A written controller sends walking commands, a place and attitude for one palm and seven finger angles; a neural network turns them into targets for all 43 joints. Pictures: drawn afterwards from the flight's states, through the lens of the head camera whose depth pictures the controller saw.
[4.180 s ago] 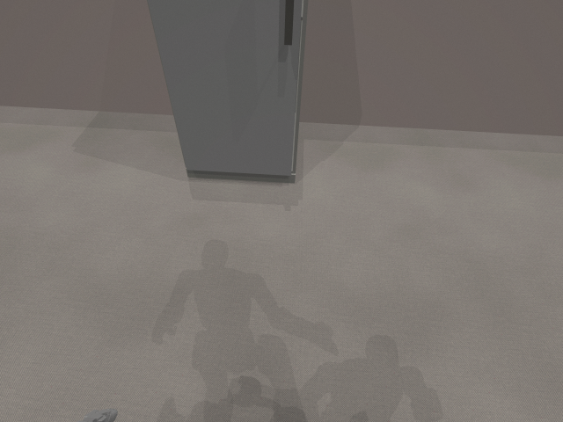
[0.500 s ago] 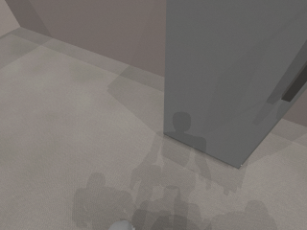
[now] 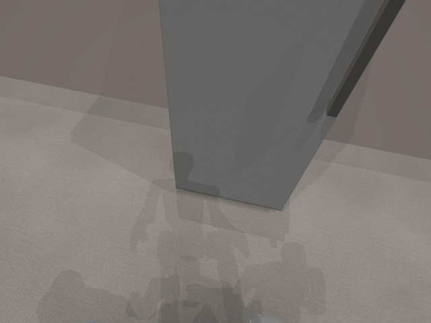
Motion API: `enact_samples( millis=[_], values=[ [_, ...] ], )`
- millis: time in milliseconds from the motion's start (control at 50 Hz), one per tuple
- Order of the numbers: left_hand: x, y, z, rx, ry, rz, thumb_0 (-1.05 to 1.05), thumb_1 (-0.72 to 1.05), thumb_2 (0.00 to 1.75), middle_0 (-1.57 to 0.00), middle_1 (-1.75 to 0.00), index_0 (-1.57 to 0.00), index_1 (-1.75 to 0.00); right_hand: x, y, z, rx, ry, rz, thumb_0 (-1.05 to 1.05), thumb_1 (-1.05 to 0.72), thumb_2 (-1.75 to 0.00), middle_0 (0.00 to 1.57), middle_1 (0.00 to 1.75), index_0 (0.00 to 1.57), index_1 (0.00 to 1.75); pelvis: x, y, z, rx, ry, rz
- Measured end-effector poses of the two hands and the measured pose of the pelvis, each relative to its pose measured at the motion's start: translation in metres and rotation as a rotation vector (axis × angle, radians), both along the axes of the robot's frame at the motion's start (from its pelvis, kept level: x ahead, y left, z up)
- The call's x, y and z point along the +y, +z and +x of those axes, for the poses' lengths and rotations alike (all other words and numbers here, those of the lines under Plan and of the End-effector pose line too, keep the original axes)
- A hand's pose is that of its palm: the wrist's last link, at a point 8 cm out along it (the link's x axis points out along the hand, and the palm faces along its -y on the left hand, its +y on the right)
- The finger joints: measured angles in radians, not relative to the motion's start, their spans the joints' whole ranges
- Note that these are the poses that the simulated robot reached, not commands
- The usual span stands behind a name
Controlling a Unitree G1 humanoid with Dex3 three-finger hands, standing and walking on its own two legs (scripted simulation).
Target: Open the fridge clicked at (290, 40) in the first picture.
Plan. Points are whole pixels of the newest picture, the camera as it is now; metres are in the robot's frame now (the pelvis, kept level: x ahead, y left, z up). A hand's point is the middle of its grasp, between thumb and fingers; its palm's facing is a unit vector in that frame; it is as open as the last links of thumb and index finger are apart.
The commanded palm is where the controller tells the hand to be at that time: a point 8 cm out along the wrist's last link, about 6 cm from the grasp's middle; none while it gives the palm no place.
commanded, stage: turn to face it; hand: right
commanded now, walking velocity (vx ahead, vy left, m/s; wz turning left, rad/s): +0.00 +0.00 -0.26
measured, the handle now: (371, 33) +0.68 -0.29 +0.21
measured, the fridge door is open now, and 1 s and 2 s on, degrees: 0 0 0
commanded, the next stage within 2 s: take the last steps up to it in 0.06 s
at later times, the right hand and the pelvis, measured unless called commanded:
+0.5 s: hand out of the picture +0.04 -0.23 -0.17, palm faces +0.12 +0.97 -0.21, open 7.4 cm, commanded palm none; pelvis +0.03 -0.03 +0.00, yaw -6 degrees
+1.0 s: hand out of the picture +0.08 -0.22 -0.20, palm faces +0.22 +0.97 -0.13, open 7.4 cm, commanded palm none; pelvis +0.18 -0.08 -0.02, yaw -7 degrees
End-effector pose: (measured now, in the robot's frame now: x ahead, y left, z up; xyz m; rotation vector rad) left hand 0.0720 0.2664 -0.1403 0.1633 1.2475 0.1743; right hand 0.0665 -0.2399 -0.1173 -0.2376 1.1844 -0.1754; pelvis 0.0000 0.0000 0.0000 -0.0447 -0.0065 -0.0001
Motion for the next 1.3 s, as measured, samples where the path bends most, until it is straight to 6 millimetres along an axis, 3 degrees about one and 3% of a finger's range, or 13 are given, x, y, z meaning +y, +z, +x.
enact_samples(
  millis=[160, 260, 400, 560, 640, 760, 860, 960, 1020, 1080, 1200, 1300],
  values=[
    [-0.048, 0.012, 0.074, -0.124, -0.173, 0.049, 0.01, 0.91, 0.90, -0.20, -0.30, -0.20, -0.30, -0.043, -0.037, -0.087, 0.191, -0.164, 0.036, 0.01, -0.90, -0.89, 0.21, 0.30, 0.20, 0.29, -0.028, -0.015, 0.001, 0.011, -0.061, 0.035],
    [-0.075, 0.025, 0.081, -0.148, -0.217, 0.051, 0.01, 0.91, 0.90, -0.20, -0.30, -0.20, -0.30, -0.059, -0.036, -0.105, 0.246, -0.209, 0.043, 0.01, -0.91, -0.89, 0.20, 0.30, 0.20, 0.29, -0.037, -0.007, 0.003, -0.003, -0.072, 0.047],
    [-0.090, 0.018, 0.051, -0.084, -0.183, -0.004, 0.01, 0.90, 0.90, -0.20, -0.30, -0.21, -0.30, -0.054, -0.023, -0.078, 0.182, -0.185, 0.069, 0.01, -0.91, -0.90, 0.20, 0.30, 0.20, 0.29, -0.042, 0.003, 0.017, -0.006, -0.094, 0.052],
    [-0.053, -0.013, -0.003, 0.108, -0.077, -0.016, 0.00, 0.92, 0.90, -0.21, -0.30, -0.21, -0.30, -0.023, -0.023, -0.005, 0.056, -0.125, 0.070, 0.01, -0.91, -0.90, 0.20, 0.30, 0.20, 0.29, -0.024, -0.009, 0.049, -0.015, -0.107, 0.023],
    [-0.044, -0.017, -0.009, 0.217, -0.082, -0.025, 0.01, 0.92, 0.90, -0.20, -0.30, -0.20, -0.30, -0.011, -0.020, 0.009, 0.006, -0.175, 0.068, 0.01, -0.92, -0.89, 0.20, 0.30, 0.20, 0.29, -0.020, -0.008, 0.069, -0.025, -0.130, 0.040],
    [-0.053, -0.004, 0.040, 0.170, -0.085, -0.039, 0.01, 0.91, 0.90, -0.20, -0.30, -0.20, -0.30, -0.004, -0.016, -0.005, 0.135, -0.208, 0.088, 0.00, -0.92, -0.89, 0.20, 0.30, 0.20, 0.29, -0.026, 0.003, 0.102, -0.013, -0.137, 0.040],
    [-0.083, 0.000, 0.103, 0.099, -0.126, -0.050, 0.01, 0.91, 0.90, -0.20, -0.30, -0.20, -0.30, -0.005, -0.024, -0.014, 0.245, -0.245, 0.140, 0.01, -0.91, -0.89, 0.20, 0.30, 0.20, 0.29, -0.043, 0.002, 0.130, -0.009, -0.144, 0.051],
    [-0.113, -0.005, 0.173, 0.008, -0.177, -0.003, 0.01, 0.93, 0.90, -0.20, -0.30, -0.20, -0.30, -0.023, -0.046, -0.011, 0.332, -0.292, 0.188, 0.01, -0.91, -0.89, 0.20, 0.30, 0.20, 0.29, -0.075, -0.016, 0.166, -0.017, -0.143, 0.073],
    [-0.130, -0.003, 0.196, -0.042, -0.170, 0.008, 0.01, 0.93, 0.90, -0.20, -0.30, -0.20, -0.30, -0.040, -0.052, 0.008, 0.360, -0.274, 0.187, 0.01, -0.91, -0.89, 0.20, 0.30, 0.20, 0.29, -0.087, -0.018, 0.180, -0.025, -0.119, 0.057],
    [-0.140, 0.005, 0.206, -0.061, -0.130, 0.012, 0.00, 0.94, 0.90, -0.20, -0.30, -0.20, -0.30, -0.060, -0.047, 0.046, 0.316, -0.235, 0.170, 0.01, -0.91, -0.89, 0.20, 0.30, 0.20, 0.29, -0.096, -0.010, 0.194, -0.022, -0.102, 0.050],
    [-0.147, 0.008, 0.205, 0.007, -0.111, 0.011, 0.00, 0.95, 0.90, -0.20, -0.30, -0.20, -0.30, -0.086, -0.032, 0.137, 0.145, -0.190, 0.118, 0.01, -0.91, -0.90, 0.20, 0.30, 0.20, 0.29, -0.103, 0.001, 0.218, -0.017, -0.108, 0.041],
    [-0.146, -0.003, 0.200, 0.079, -0.077, -0.019, 0.01, 0.94, 0.90, -0.20, -0.30, -0.21, -0.30, -0.095, -0.027, 0.185, 0.076, -0.159, 0.064, 0.01, -0.93, -0.90, 0.20, 0.30, 0.20, 0.29, -0.097, -0.002, 0.234, -0.034, -0.106, 0.029]
  ],
)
